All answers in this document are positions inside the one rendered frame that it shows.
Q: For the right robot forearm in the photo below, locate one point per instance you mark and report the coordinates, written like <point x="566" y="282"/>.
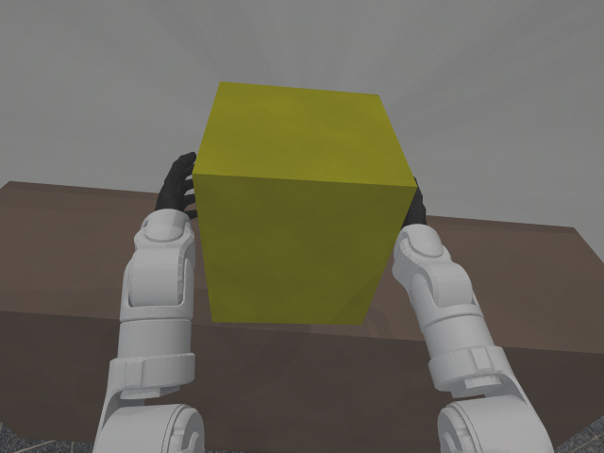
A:
<point x="463" y="357"/>

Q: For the left robot hand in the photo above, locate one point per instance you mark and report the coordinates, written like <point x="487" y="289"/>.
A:
<point x="171" y="195"/>

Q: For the left robot forearm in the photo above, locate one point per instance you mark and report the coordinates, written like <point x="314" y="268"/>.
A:
<point x="154" y="350"/>

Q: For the right robot hand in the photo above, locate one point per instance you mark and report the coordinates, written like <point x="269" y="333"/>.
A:
<point x="417" y="211"/>

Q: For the robot left upper arm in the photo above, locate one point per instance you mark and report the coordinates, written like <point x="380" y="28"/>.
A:
<point x="175" y="428"/>

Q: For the carton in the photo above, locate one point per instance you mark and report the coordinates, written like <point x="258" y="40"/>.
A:
<point x="300" y="196"/>

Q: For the robot right upper arm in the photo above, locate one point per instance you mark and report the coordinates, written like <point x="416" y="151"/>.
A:
<point x="497" y="424"/>

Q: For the pedestal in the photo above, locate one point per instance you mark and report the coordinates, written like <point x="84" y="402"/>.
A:
<point x="285" y="388"/>

